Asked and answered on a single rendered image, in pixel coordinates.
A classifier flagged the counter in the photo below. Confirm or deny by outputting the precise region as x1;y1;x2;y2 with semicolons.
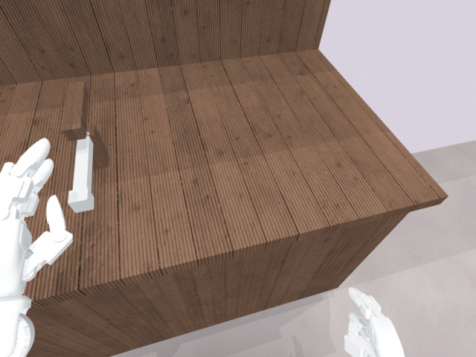
0;0;448;357

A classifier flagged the tap lever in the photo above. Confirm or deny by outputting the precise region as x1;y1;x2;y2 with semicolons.
68;131;94;213

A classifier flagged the robot right hand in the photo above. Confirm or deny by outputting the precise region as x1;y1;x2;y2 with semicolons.
344;287;405;357

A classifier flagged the robot left forearm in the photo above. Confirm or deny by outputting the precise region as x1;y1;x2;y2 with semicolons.
0;295;35;357

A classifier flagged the robot left hand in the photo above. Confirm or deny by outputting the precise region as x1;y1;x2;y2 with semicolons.
0;138;73;298

